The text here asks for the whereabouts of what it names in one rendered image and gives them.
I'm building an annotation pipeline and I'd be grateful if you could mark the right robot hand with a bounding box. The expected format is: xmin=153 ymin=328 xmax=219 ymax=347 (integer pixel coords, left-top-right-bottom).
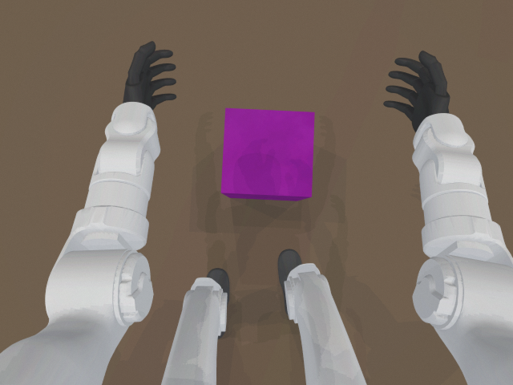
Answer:
xmin=383 ymin=51 xmax=450 ymax=132

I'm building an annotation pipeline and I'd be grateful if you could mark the carton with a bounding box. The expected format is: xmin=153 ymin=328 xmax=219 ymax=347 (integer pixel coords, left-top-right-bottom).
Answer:
xmin=221 ymin=108 xmax=315 ymax=201

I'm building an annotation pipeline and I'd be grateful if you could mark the left robot foot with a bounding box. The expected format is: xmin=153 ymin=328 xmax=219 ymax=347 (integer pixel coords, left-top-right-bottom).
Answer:
xmin=207 ymin=268 xmax=229 ymax=339

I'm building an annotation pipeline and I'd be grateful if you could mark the right robot shin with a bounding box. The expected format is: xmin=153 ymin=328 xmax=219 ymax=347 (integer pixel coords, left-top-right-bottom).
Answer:
xmin=287 ymin=263 xmax=331 ymax=292

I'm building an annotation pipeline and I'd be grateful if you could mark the left robot hand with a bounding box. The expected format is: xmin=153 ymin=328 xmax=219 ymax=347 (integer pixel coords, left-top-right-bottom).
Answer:
xmin=123 ymin=41 xmax=176 ymax=110

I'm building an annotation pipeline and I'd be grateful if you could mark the robot left upper arm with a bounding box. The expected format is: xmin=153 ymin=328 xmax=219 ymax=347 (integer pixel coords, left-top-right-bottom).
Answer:
xmin=0 ymin=249 xmax=153 ymax=385

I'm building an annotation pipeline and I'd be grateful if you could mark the robot right upper arm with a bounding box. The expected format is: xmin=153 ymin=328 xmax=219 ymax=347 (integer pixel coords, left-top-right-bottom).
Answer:
xmin=412 ymin=254 xmax=513 ymax=385

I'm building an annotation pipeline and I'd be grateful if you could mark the left robot forearm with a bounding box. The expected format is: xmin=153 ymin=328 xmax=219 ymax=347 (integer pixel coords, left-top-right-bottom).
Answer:
xmin=45 ymin=102 xmax=160 ymax=318

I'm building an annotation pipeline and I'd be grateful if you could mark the right robot forearm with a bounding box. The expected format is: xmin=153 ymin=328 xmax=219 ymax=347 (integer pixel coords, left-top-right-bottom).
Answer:
xmin=412 ymin=113 xmax=513 ymax=268

